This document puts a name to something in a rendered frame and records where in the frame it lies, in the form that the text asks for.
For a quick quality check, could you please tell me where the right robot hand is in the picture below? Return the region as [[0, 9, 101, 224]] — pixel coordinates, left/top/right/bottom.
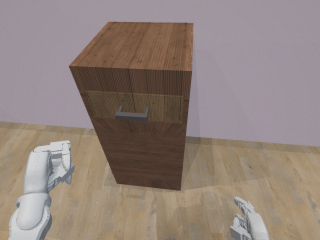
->
[[230, 196, 270, 240]]

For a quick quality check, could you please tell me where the cabinet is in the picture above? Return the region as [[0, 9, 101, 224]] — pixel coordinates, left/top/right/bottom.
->
[[69, 21, 194, 191]]

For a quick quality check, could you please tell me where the robot left forearm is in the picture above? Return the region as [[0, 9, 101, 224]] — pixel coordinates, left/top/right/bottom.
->
[[8, 192, 52, 240]]

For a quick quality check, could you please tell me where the handle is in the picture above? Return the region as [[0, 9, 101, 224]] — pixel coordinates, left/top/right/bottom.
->
[[115, 106, 149, 122]]

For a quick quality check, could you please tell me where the drawer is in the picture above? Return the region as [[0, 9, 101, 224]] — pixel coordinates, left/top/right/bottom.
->
[[85, 90, 183, 123]]

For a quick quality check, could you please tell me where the left robot hand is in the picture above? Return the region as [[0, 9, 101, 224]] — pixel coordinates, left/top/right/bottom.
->
[[23, 140, 75, 195]]

